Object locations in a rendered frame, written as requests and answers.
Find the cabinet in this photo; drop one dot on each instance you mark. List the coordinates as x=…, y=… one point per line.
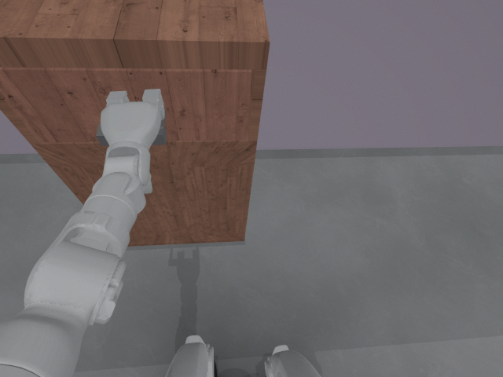
x=200, y=189

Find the handle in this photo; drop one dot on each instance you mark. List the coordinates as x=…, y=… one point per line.
x=160, y=139

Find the drawer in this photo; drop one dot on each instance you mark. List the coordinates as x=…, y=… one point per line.
x=65, y=104

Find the left robot hand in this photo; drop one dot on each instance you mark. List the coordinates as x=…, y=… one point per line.
x=137, y=121

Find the robot left upper arm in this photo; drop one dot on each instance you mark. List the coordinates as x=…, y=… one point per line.
x=77, y=287

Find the left robot thigh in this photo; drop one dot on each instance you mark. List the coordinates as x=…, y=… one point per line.
x=193, y=360

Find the robot right shin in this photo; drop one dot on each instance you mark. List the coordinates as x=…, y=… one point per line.
x=279, y=349

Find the left robot forearm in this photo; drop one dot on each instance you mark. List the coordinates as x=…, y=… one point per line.
x=105, y=221

